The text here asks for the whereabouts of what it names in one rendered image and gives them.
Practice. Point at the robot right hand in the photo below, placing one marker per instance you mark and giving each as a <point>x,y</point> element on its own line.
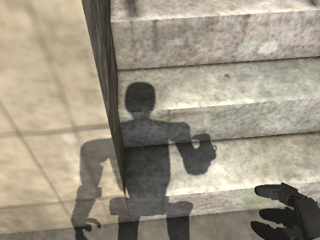
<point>302,223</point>

